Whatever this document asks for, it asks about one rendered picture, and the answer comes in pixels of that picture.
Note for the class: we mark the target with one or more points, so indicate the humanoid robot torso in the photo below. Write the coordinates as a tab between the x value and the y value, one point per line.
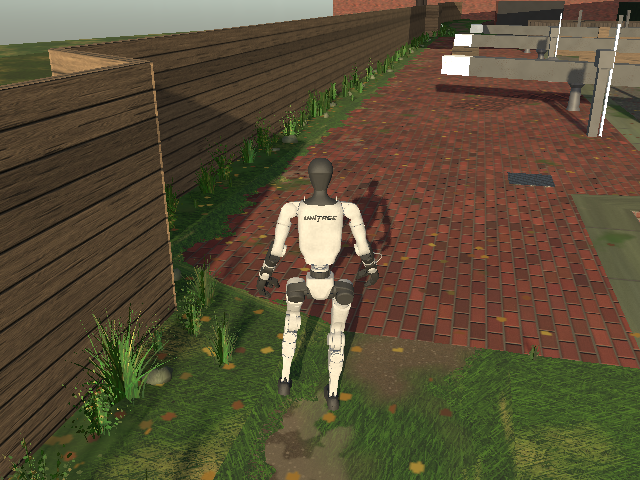
320	236

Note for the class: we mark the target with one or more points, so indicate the left robot upper arm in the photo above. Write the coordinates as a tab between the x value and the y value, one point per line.
289	210

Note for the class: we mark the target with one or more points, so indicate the left robot shin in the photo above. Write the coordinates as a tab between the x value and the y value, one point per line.
288	349

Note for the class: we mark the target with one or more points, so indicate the right robot upper arm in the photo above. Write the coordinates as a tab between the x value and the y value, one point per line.
351	211

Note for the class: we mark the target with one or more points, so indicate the robot left hand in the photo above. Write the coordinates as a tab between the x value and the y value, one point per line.
268	283

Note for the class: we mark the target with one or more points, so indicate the right robot forearm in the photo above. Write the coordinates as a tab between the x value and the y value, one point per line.
369	260

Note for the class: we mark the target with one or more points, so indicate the robot right hand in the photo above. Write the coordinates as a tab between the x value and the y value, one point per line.
372	281

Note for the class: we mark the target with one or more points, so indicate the left robot forearm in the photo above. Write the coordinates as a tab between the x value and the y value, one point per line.
269	264

